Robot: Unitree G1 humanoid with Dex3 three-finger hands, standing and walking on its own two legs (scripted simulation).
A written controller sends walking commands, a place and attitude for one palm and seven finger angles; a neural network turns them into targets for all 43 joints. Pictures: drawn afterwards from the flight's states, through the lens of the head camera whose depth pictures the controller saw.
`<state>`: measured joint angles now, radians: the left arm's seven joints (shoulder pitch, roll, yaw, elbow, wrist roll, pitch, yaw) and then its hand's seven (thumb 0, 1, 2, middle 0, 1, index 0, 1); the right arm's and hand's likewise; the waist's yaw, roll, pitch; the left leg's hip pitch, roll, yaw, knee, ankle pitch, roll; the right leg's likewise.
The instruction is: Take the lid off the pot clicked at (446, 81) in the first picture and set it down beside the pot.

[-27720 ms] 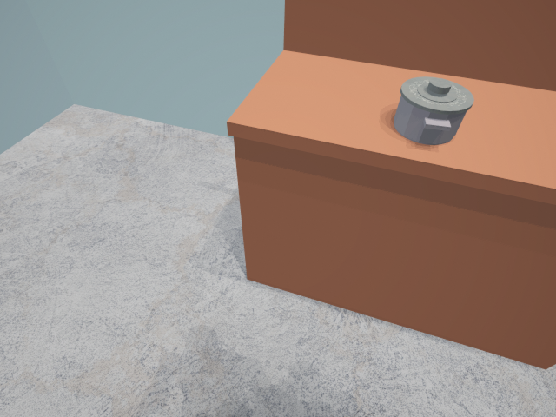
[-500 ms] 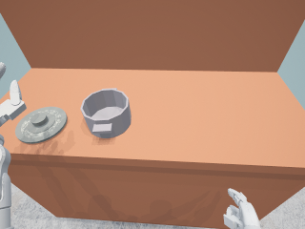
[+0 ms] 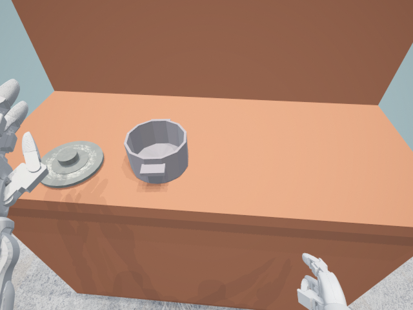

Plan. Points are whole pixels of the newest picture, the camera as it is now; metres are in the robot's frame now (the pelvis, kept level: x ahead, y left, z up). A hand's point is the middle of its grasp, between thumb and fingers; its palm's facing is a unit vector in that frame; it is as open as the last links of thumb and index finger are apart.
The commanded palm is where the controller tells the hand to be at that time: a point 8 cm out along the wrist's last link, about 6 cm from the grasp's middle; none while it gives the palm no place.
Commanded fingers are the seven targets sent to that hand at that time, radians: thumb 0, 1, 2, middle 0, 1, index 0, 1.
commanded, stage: draw the hand back to the body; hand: left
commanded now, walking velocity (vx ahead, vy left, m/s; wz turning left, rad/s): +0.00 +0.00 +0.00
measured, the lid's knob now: (67, 156) +0.42 +0.41 +0.04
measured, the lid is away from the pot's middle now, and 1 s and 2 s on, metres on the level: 0.23 0.23 0.23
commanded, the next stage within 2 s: step back with the hand held close in 0.36 s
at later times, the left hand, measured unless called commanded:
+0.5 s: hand (31, 200) +0.17 +0.24 +0.23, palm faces +0.44 -0.84 -0.32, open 7.5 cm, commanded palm +0.11 +0.28 +0.23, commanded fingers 0.00 0.90 0.90 -0.20 -0.30 -0.20 -0.30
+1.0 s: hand out of the picture +0.14 +0.26 +0.22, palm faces +0.39 -0.78 -0.50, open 7.5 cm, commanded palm +0.07 +0.32 +0.23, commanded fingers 0.00 0.90 0.90 -0.20 -0.30 -0.20 -0.30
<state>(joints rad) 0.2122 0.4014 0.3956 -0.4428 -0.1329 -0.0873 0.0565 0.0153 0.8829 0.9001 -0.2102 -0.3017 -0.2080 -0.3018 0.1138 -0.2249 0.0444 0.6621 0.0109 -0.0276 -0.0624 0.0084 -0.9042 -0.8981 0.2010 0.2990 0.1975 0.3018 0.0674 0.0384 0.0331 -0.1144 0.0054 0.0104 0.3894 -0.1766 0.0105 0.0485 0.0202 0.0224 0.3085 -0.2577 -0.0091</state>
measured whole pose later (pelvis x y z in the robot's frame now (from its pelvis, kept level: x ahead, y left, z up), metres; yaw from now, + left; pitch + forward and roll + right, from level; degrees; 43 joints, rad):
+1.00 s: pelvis -0.05 +0.03 -0.01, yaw +1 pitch +0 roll -2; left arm 0.53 0.50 0.49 -0.76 -0.08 -0.22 0.11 0.02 0.88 0.90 -0.22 -0.30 -0.21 -0.30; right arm 0.22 -0.21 0.01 0.51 0.03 -0.05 -0.06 0.01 -0.90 -0.90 0.20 0.30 0.20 0.30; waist 0.00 0.00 0.04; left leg -0.38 -0.02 0.01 0.53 -0.14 0.06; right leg -0.23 -0.01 0.01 0.50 -0.26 0.04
